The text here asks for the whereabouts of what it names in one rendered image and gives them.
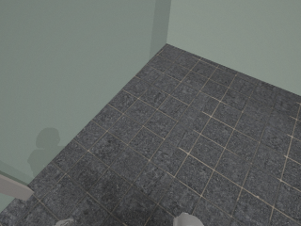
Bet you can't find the panel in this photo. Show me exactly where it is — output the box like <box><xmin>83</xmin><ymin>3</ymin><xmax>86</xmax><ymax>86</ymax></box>
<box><xmin>0</xmin><ymin>174</ymin><xmax>34</xmax><ymax>201</ymax></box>

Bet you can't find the robot right thigh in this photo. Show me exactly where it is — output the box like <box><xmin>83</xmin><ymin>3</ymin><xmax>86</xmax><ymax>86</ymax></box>
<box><xmin>173</xmin><ymin>214</ymin><xmax>204</xmax><ymax>226</ymax></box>

